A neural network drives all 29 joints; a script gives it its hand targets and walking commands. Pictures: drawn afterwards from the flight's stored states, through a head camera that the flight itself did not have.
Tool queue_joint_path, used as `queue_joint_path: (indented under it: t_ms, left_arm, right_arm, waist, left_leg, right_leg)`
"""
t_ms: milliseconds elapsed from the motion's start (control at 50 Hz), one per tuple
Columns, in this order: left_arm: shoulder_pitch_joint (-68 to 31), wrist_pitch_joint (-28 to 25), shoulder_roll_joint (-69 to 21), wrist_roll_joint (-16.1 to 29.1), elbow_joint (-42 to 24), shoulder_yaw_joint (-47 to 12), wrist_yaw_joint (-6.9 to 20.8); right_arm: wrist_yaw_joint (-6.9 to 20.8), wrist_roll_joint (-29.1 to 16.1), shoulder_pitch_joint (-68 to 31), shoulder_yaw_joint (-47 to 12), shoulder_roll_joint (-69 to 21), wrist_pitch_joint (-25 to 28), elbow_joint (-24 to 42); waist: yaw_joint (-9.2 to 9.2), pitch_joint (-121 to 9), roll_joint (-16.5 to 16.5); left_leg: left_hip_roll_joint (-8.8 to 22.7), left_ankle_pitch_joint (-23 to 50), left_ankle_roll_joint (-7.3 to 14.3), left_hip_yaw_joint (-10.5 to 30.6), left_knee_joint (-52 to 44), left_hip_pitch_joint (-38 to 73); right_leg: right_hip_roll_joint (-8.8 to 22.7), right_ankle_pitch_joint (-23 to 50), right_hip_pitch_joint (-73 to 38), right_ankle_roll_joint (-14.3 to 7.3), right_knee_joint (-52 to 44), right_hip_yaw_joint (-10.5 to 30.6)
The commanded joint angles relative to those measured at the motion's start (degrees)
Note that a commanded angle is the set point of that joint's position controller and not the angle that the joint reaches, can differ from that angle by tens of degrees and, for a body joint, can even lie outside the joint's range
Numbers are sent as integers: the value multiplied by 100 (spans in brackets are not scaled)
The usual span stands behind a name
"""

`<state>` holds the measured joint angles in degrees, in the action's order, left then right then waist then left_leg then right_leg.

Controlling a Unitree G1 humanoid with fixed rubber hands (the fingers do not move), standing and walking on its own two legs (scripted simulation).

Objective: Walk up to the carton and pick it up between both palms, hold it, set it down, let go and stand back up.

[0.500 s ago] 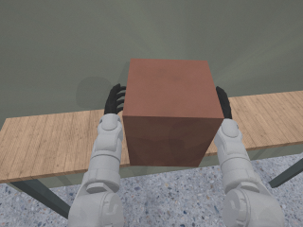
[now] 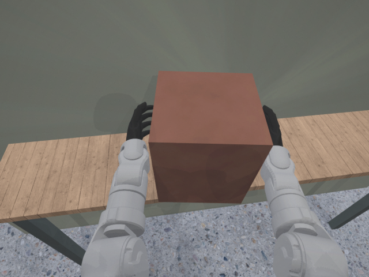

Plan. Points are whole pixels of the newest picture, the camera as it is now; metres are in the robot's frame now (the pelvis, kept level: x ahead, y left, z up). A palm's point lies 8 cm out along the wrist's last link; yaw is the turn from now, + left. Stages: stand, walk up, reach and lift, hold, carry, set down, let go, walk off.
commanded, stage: reach and lift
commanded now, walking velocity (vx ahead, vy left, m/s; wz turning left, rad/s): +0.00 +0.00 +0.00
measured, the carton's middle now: (202, 141) +0.40 -0.02 +0.06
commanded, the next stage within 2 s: none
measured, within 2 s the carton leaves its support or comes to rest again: leaves its support in 0.06 s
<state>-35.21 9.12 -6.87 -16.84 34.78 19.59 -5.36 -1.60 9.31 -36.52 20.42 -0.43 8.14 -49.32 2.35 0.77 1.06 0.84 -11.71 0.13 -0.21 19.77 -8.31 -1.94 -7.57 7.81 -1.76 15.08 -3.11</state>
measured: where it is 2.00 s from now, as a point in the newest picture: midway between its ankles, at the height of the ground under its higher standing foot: outside the picture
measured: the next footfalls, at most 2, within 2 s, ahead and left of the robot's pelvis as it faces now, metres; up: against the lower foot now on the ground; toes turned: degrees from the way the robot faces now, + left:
none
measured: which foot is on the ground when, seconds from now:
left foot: down 0.00-1.00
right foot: down 0.00-1.00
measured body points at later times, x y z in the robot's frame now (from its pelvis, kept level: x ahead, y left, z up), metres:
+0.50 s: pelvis -0.03 -0.01 +0.00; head -0.03 +0.02 +0.45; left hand +0.39 +0.13 +0.11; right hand +0.37 -0.18 +0.12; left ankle -0.01 +0.11 -0.75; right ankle +0.00 -0.10 -0.75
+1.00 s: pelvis -0.02 +0.00 +0.00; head -0.05 +0.03 +0.45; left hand +0.38 +0.14 +0.17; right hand +0.38 -0.16 +0.17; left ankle -0.01 +0.11 -0.75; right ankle +0.00 -0.10 -0.75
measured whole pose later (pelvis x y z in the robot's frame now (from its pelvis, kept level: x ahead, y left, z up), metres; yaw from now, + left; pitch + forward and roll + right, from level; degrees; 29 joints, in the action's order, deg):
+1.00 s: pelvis -0.02 +0.00 +0.00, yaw +2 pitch -5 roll -1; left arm -40.7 23.3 -1.5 -13.3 26.1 16.4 -4.6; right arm -7.4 -3.9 -42.4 9.0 2.7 -1.8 -45.7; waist 4.6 0.9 3.9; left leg 0.4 -10.7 0.1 0.6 20.4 -4.4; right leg -1.1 -7.6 3.6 -1.9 16.4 -5.4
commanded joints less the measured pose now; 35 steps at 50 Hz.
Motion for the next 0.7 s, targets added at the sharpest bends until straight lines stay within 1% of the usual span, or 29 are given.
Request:
queue_joint_path:
  t_ms: [0, 60, 120, 160, 220, 300, 360, 420, 460, 540, 600, 680]
  left_arm:
    - [-4086, -689, -3068, 200, -981, -2451, 391]
    - [-4282, -975, -3074, 141, -982, -2476, 376]
    - [-4387, -1199, -2975, 55, -786, -2327, 422]
    - [-4484, -1339, -2891, -8, -616, -2175, 460]
    - [-4649, -1531, -2751, -110, -276, -1915, 517]
    - [-4784, -1602, -2575, -242, 197, -1578, 612]
    - [-4895, -1523, -2504, -290, 369, -1422, 652]
    - [-5019, -1327, -2513, -265, 402, -1415, 657]
    - [-5164, -1212, -2600, -157, 263, -1553, 629]
    - [-5467, -1167, -2891, 161, -280, -2075, 484]
    - [-5464, -1036, -2964, 356, -533, -2387, 435]
    - [-5349, -642, -3002, 586, -828, -2689, 479]
  right_arm:
    - [576, 166, -4032, -1955, -2713, 879, 1152]
    - [510, 307, -4229, -1943, -2718, 1204, 1121]
    - [459, 504, -4371, -1813, -2658, 1494, 892]
    - [438, 652, -4473, -1684, -2624, 1673, 685]
    - [422, 893, -4614, -1438, -2595, 1891, 307]
    - [409, 1099, -4695, -1128, -2563, 1984, -234]
    - [397, 1123, -4754, -989, -2547, 1897, -471]
    - [389, 1018, -4835, -1009, -2608, 1670, -515]
    - [387, 886, -4958, -1135, -2684, 1530, -387]
    - [374, 574, -5209, -1580, -2860, 1412, 151]
    - [343, 332, -5205, -1894, -2922, 1249, 420]
    - [291, -68, -5234, -2273, -2973, 919, 822]
  waist:
    - [65, -4141, -132]
    - [100, -4240, -41]
    - [84, -4091, 61]
    - [55, -3980, 113]
    - [10, -3756, 165]
    - [-84, -3295, 158]
    - [-163, -3099, 123]
    - [-210, -3159, 55]
    - [-194, -3504, 21]
    - [-83, -4493, -100]
    - [-17, -4700, -89]
    - [15, -4692, -20]
  left_leg:
    - [26, 2827, -357, -178, 141, 814]
    - [27, 2739, -307, -174, 92, 642]
    - [1, 2286, -217, -213, -94, 303]
    - [-14, 1940, -157, -265, -232, 91]
    - [-42, 1280, -58, -378, -460, -221]
    - [-65, 518, 38, -553, -729, -423]
    - [-80, 285, 72, -659, -823, -335]
    - [-84, 294, 74, -704, -795, -150]
    - [-87, 462, 55, -690, -699, -24]
    - [-84, 1149, -56, -545, -341, 258]
    - [-95, 1371, -68, -422, -178, 312]
    - [-121, 1581, -57, -273, -50, 342]
  right_leg:
    - [38, 3626, -1753, 295, 580, -350]
    - [72, 3726, -1919, 317, 623, -350]
    - [125, 3601, -2096, 354, 631, -334]
    - [158, 3395, -2158, 366, 613, -326]
    - [220, 2888, -2156, 371, 555, -310]
    - [290, 1856, -1927, 340, 366, -307]
    - [295, 1114, -1645, 291, 192, -327]
    - [284, 757, -1433, 243, 76, -327]
    - [259, 852, -1374, 227, 84, -310]
    - [176, 1592, -1466, 219, 272, -280]
    - [149, 1883, -1527, 244, 367, -235]
    - [147, 2190, -1688, 290, 425, -145]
